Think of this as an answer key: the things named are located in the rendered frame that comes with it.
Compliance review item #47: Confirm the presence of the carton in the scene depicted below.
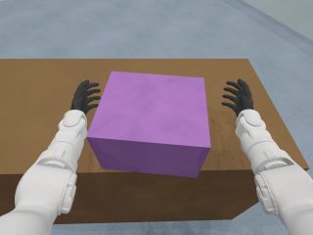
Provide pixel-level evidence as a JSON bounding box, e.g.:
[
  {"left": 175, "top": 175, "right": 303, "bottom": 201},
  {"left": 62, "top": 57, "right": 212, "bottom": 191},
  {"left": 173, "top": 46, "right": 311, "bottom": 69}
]
[{"left": 86, "top": 71, "right": 211, "bottom": 178}]

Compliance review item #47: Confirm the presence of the left robot hand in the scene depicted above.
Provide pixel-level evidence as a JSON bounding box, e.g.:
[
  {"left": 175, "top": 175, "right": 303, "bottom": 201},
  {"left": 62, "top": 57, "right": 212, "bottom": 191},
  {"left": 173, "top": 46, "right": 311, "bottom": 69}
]
[{"left": 70, "top": 79, "right": 101, "bottom": 116}]

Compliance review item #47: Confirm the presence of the robot right upper arm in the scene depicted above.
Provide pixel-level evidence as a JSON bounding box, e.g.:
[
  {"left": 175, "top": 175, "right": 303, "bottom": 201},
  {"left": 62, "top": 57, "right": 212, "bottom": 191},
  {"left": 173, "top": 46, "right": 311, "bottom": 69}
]
[{"left": 254, "top": 164, "right": 313, "bottom": 235}]

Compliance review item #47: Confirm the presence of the left robot forearm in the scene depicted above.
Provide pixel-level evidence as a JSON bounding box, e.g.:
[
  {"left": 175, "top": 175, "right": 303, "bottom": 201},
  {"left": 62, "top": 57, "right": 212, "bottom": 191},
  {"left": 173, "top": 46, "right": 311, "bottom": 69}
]
[{"left": 15, "top": 110, "right": 88, "bottom": 207}]

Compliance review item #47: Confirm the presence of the right robot hand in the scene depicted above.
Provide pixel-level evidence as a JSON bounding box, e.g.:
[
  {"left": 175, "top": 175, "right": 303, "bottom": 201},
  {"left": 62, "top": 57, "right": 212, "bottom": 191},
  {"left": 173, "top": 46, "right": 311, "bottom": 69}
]
[{"left": 221, "top": 78, "right": 254, "bottom": 117}]

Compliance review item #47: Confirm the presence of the robot left upper arm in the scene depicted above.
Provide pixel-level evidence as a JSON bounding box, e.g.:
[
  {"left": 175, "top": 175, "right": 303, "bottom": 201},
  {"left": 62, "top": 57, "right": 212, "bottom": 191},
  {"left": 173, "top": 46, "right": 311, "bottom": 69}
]
[{"left": 0, "top": 164, "right": 77, "bottom": 235}]

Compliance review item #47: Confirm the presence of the right robot forearm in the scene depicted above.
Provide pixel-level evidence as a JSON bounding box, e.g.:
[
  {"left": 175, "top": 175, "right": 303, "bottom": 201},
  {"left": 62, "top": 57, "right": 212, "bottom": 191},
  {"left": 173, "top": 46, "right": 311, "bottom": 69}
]
[{"left": 235, "top": 109, "right": 313, "bottom": 187}]

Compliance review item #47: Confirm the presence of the pedestal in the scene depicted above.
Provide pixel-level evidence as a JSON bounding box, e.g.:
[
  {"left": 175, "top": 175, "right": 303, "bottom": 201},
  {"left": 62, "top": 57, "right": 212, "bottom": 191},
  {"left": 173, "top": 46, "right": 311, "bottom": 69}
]
[{"left": 0, "top": 59, "right": 310, "bottom": 224}]

